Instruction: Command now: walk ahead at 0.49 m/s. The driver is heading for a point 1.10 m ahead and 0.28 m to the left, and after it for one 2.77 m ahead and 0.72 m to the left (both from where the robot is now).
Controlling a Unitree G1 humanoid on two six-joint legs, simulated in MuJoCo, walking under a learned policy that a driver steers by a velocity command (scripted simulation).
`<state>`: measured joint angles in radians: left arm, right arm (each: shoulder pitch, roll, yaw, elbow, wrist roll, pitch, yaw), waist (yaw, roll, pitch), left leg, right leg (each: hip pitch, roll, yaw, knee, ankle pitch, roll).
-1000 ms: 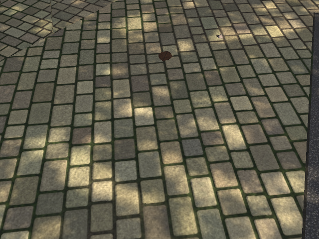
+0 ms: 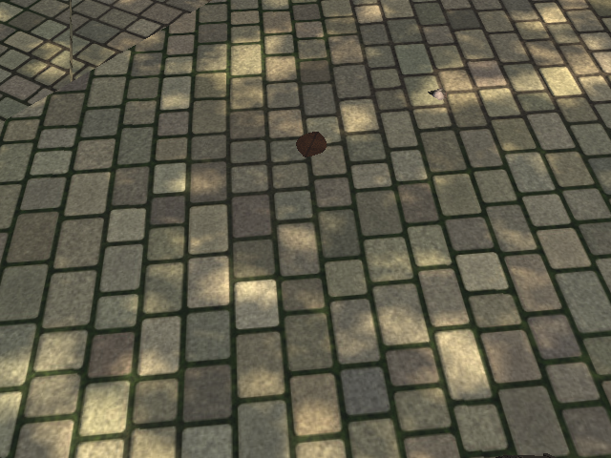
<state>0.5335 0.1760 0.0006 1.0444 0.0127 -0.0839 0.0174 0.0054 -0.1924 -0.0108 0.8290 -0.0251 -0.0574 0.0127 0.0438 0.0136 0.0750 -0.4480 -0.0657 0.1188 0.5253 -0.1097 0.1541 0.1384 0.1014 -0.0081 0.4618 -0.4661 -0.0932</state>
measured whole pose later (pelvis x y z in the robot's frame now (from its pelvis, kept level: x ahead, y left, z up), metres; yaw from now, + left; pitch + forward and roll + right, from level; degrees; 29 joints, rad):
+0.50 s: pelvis +0.27 -0.02 +0.02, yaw +1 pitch +1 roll +1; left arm -0.01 0.19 0.01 0.84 0.02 -0.04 -0.03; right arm 0.50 -0.18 -0.01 1.08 -0.02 -0.09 -0.01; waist -0.09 -0.02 0.06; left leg 0.13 -0.09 0.05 0.20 -0.34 0.08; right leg -0.55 -0.04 -0.07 0.59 -0.07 -0.07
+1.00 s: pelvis +0.53 -0.04 +0.02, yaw +8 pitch +0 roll -1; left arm 0.46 0.17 0.02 1.06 0.02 -0.11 0.02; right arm 0.08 -0.19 -0.02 0.91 -0.02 -0.03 0.04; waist 0.04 0.03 0.05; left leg -0.62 0.06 0.06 0.70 -0.01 0.08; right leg 0.09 0.07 -0.19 0.18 -0.28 -0.07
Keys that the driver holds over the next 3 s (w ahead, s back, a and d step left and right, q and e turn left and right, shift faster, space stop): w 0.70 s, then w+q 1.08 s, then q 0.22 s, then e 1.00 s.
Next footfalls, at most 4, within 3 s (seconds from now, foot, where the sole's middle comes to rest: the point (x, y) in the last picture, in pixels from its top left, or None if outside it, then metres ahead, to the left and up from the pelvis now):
0.54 right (390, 446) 0.47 -0.11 -0.75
1.12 left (306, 328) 0.74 0.07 -0.75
1.66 right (321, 210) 1.10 0.05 -0.75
2.14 left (221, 209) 1.09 0.32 -0.75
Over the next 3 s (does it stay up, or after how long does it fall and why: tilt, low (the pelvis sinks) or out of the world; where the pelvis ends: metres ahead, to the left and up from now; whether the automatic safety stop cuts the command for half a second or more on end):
stays up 1.05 0.16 0.03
